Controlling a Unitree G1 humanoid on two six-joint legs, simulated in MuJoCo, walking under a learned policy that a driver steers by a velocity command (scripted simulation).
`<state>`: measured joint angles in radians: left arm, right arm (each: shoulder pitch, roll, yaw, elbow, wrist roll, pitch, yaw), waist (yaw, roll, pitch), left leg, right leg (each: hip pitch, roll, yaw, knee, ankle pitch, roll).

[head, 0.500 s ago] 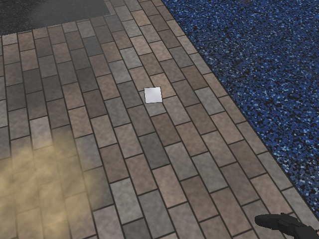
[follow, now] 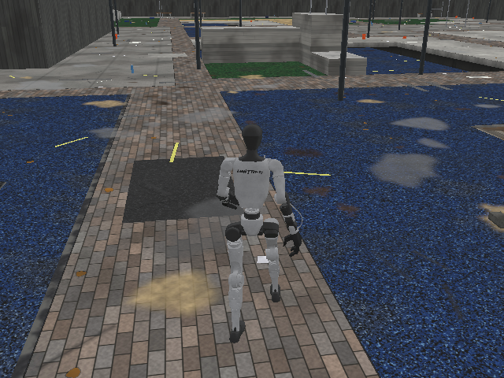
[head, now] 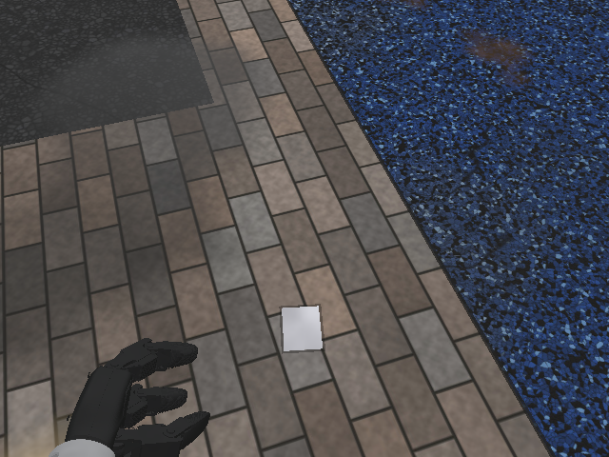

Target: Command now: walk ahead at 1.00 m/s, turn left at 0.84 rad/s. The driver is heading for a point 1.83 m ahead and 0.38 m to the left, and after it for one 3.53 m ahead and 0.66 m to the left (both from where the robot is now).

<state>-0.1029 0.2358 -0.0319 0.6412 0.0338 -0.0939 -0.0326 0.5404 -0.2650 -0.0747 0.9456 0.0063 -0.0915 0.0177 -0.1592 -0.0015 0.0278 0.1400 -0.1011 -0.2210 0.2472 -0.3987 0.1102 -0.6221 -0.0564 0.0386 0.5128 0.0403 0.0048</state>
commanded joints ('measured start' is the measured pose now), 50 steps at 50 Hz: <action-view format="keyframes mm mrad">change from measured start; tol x64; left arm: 1 325 209 83 26 -4 -14 40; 50 637 365 162 176 -18 74 5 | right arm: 1 -105 -252 -55 -85 -7 -9 -9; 50 -222 -69 55 -297 -27 -43 -36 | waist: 1 267 51 -175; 50 269 -260 -351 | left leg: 1 -277 131 -82 420 907 34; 3 -754 -24 54 1062 -98 5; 22 -478 18 412 506 300 111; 27 283 394 -539 35 33 324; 47 -41 277 381 550 1651 -114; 50 -1022 -8 112 1534 -106 -140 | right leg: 1 621 55 -41 -8 -130 -29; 4 1063 -445 839 -230 -826 -169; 23 604 -227 -303 193 1007 -48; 26 -145 71 -84 1150 -531 1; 46 304 189 -236 125 -53 -176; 50 1111 -211 740 -104 -334 -547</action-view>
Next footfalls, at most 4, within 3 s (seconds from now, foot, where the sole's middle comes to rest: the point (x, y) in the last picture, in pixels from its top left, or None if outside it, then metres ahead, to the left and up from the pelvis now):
0.04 right None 0.25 -0.16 -0.76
0.50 left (207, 406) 0.59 0.15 -0.76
0.96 right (158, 250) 1.03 0.25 -0.76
1.36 left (63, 165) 1.39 0.53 -0.76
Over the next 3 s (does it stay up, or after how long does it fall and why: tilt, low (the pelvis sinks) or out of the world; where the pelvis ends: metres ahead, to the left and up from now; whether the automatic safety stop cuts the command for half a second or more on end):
stays up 2.70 0.40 0.01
